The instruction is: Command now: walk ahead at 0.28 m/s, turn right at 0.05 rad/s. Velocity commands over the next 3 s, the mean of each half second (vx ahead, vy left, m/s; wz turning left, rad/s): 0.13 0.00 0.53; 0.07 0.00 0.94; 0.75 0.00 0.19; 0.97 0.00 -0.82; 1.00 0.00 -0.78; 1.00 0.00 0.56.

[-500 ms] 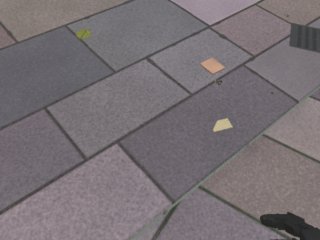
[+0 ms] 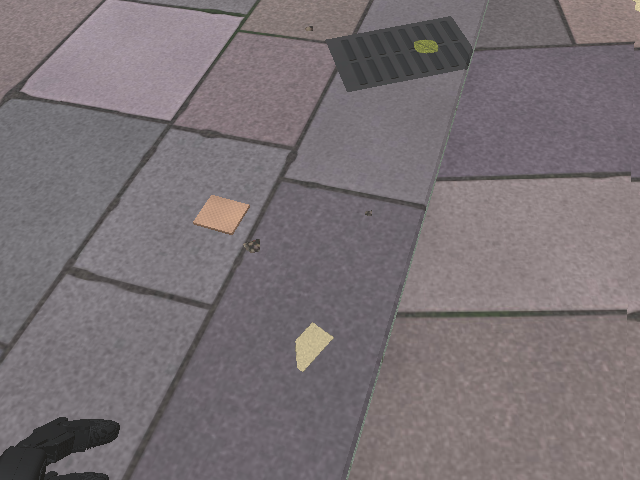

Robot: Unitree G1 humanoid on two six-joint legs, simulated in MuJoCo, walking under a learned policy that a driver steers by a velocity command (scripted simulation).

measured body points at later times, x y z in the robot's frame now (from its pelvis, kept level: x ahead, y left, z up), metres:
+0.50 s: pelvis +0.14 +0.06 +0.02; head +0.18 +0.08 +0.47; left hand +0.21 +0.37 -0.08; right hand +0.41 -0.13 -0.05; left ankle +0.18 +0.17 -0.67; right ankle +0.10 -0.08 -0.67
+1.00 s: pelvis +0.21 +0.05 +0.04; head +0.24 +0.06 +0.49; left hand +0.12 +0.36 -0.05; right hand +0.54 -0.02 -0.03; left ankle +0.15 +0.14 -0.62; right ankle +0.32 -0.01 -0.70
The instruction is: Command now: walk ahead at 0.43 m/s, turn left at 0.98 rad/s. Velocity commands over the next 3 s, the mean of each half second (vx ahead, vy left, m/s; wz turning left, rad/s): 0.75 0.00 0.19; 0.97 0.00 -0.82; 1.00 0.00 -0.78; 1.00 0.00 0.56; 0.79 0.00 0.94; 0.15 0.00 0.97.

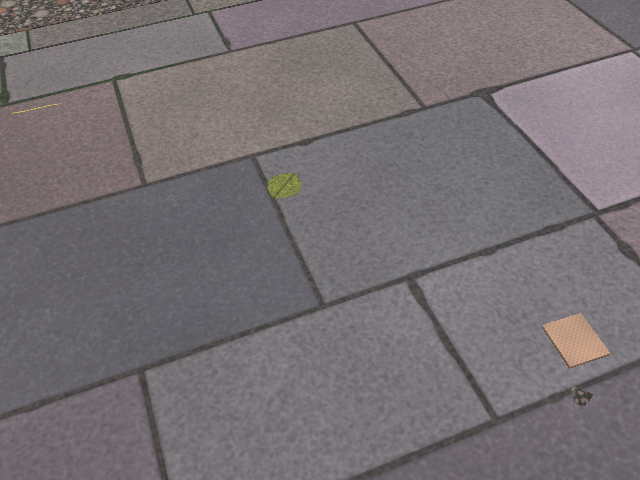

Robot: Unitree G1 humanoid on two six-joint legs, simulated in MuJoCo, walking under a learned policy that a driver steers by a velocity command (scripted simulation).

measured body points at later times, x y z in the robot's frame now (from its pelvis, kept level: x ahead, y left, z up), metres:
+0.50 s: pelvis +0.05 +0.03 +0.01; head +0.06 +0.02 +0.46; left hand +0.19 +0.32 -0.07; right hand +0.19 -0.22 -0.10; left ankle -0.04 +0.09 -0.73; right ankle +0.09 -0.04 -0.66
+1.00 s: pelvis +0.31 +0.00 +0.02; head +0.34 -0.03 +0.46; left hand +0.36 +0.30 -0.09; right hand +0.52 -0.28 -0.03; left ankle +0.50 +0.11 -0.69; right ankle +0.10 -0.03 -0.71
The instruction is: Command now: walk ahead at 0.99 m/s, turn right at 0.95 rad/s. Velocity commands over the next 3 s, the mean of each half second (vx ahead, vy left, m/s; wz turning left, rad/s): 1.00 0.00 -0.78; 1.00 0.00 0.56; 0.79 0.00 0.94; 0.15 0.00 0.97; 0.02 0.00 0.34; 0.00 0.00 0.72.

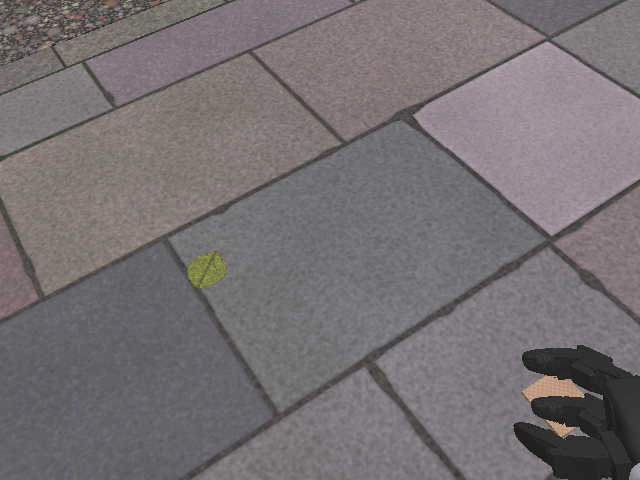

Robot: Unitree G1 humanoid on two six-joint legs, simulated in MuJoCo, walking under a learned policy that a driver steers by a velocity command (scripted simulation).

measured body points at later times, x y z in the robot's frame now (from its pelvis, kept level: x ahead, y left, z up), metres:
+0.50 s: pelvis +0.41 -0.07 -0.03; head +0.45 -0.09 +0.42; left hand +0.75 +0.00 -0.08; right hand +0.21 -0.26 -0.15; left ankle +0.19 +0.16 -0.67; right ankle +0.51 -0.17 -0.73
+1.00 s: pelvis +0.86 -0.20 -0.03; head +0.89 -0.21 +0.42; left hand +0.98 +0.05 -0.15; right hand +0.93 -0.50 -0.15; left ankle +0.95 -0.20 -0.73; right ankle +0.62 -0.27 -0.57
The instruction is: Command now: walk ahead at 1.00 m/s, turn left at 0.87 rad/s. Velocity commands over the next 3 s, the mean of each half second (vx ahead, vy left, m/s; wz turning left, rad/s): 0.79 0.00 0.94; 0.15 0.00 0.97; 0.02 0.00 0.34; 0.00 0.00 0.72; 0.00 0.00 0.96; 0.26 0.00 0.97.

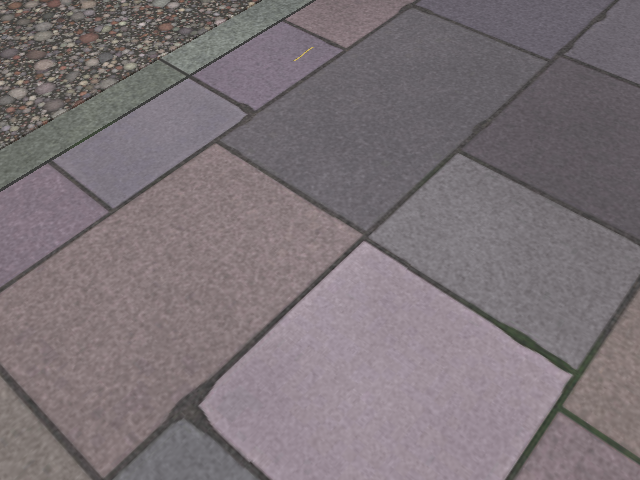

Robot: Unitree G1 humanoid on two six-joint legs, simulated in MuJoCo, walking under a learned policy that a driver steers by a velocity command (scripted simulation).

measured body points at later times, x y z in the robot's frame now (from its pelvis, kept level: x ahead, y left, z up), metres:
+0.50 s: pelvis +0.41 -0.04 +0.03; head +0.46 -0.01 +0.48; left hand +0.44 +0.27 -0.06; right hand +0.67 -0.26 -0.06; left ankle +0.32 +0.03 -0.59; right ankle +0.51 -0.14 -0.70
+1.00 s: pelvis +0.58 +0.04 +0.03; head +0.61 +0.09 +0.48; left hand +0.51 +0.38 -0.05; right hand +0.92 +0.00 -0.04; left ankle +0.57 +0.15 -0.70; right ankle +0.76 -0.02 -0.66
